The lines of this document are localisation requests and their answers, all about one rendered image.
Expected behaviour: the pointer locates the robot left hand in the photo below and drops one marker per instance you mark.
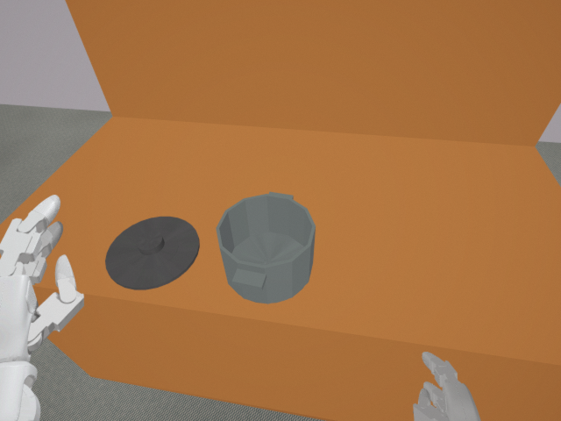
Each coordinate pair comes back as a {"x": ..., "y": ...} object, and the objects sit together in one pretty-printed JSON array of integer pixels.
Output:
[{"x": 24, "y": 250}]

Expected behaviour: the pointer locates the pot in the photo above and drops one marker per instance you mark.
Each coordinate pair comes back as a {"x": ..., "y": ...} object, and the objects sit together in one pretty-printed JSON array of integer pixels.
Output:
[{"x": 267, "y": 246}]

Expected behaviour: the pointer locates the knob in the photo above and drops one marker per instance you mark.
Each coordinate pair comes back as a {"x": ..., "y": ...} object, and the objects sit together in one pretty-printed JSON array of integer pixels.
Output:
[{"x": 150, "y": 243}]

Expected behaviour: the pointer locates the robot left forearm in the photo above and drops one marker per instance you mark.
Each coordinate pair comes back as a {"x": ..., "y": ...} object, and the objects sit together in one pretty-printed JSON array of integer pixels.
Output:
[{"x": 17, "y": 401}]

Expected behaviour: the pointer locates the table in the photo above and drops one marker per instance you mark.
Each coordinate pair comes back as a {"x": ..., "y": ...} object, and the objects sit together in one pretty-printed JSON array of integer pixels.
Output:
[{"x": 407, "y": 128}]

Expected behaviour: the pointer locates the lid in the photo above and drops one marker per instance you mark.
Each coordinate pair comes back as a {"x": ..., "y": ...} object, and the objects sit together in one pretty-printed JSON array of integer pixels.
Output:
[{"x": 129, "y": 268}]

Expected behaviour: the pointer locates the robot right hand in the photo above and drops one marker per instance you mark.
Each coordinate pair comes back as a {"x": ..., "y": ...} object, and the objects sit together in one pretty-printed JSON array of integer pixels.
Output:
[{"x": 453, "y": 403}]

